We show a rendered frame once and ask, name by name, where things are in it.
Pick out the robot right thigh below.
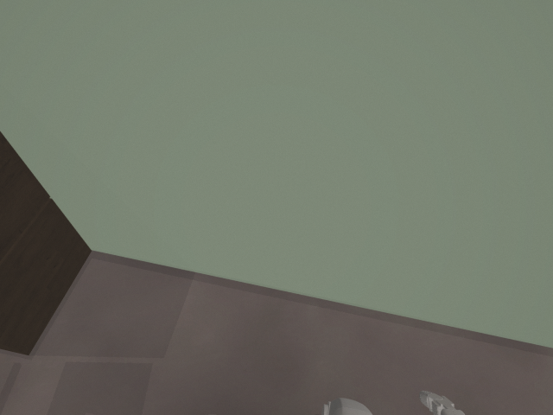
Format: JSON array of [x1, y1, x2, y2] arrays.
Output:
[[321, 398, 372, 415]]

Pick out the cupboard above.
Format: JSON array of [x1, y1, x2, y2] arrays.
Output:
[[0, 131, 92, 355]]

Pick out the right robot hand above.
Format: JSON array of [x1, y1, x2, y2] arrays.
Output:
[[419, 391, 465, 415]]

